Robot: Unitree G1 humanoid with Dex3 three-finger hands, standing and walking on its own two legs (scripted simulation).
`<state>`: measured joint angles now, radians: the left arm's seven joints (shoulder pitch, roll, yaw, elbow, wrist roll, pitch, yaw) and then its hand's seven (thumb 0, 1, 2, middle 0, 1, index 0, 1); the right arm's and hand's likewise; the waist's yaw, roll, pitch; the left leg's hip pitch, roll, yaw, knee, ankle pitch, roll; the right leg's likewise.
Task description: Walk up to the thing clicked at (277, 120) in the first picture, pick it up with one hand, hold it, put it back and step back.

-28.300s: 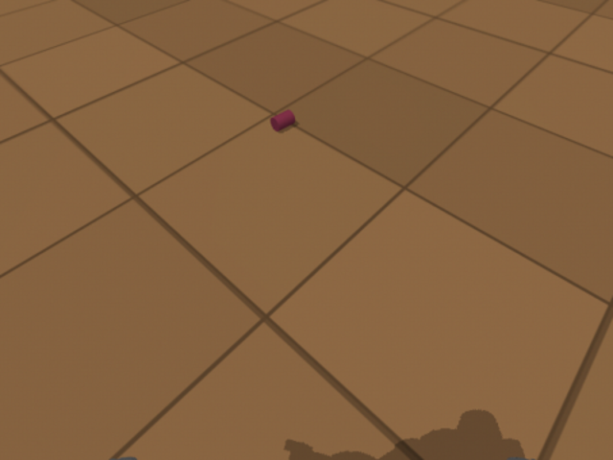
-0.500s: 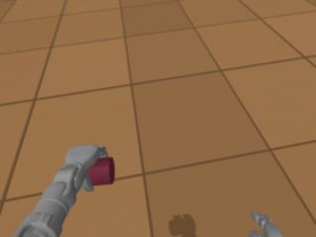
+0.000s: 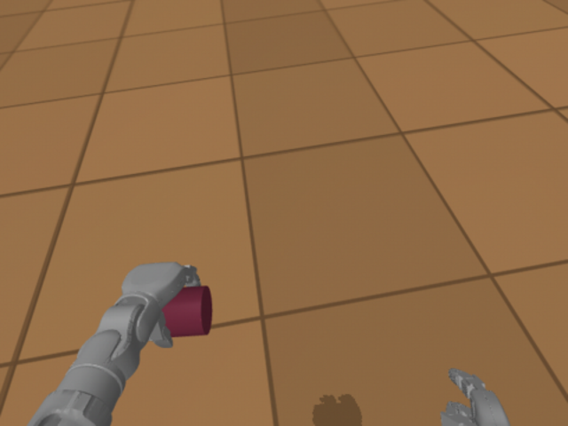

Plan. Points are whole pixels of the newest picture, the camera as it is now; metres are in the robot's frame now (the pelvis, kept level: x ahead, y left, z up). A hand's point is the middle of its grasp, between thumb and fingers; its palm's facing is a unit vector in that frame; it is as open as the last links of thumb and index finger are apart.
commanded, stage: hold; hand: left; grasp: from above
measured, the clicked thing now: (173, 312) +0.30 +0.21 -0.07
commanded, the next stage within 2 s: crouch in 0.68 s
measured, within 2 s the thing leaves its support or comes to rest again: neither
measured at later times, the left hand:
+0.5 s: hand (164, 309) +0.29 +0.22 -0.04, palm faces -0.46 -0.05 -0.89, open 10.6 cm
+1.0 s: hand (166, 313) +0.29 +0.22 -0.06, palm faces -0.46 -0.04 -0.89, open 10.6 cm
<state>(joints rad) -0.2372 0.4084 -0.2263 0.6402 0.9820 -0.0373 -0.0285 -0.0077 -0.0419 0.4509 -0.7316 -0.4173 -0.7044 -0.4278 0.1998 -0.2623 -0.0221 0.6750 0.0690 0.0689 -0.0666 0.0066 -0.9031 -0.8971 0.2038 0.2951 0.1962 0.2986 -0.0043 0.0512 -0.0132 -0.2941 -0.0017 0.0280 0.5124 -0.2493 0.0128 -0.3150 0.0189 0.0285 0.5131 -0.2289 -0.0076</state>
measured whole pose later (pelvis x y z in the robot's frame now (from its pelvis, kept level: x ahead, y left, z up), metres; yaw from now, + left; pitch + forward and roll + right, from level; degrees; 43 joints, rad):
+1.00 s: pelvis +0.00 +0.00 +0.00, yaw +1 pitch +2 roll +0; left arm -0.26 0.39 -0.23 0.73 1.02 -0.06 0.06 0.00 -0.06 0.47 -0.73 -0.44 -0.70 -0.44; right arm 0.19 -0.25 -0.02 0.68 0.06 0.09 -0.06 0.01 -0.90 -0.90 0.20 0.30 0.20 0.30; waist -0.01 0.04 0.00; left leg -0.30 -0.01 0.02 0.50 -0.25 0.01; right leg -0.32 0.01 0.02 0.51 -0.23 -0.01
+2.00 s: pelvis -0.06 +0.00 -0.31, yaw +0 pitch +39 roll -4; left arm -0.89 0.46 -0.04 1.37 1.21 -0.08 0.42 0.00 -0.10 0.52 -0.74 -0.46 -0.72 -0.47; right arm 0.17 -0.23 -0.01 0.73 -0.10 -0.05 0.05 0.00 -0.91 -0.90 0.21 0.29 0.20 0.30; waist -0.22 0.04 -0.19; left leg -1.99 -0.01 -0.04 1.98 -0.67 0.02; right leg -1.97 0.00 -0.06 1.93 -0.65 -0.01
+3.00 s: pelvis -0.07 +0.00 -0.41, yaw -4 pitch +37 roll -6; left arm -1.05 0.62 0.01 1.55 1.26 -0.14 0.46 0.00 -0.07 0.49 -0.75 -0.41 -0.72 -0.42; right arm 0.19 -0.28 0.07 0.76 -0.15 -0.09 0.14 0.00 -0.92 -0.90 0.20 0.30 0.20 0.30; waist -0.29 0.01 -0.06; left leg -2.27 0.01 -0.07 2.32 -0.70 0.02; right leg -2.24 0.01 -0.11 2.24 -0.65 -0.02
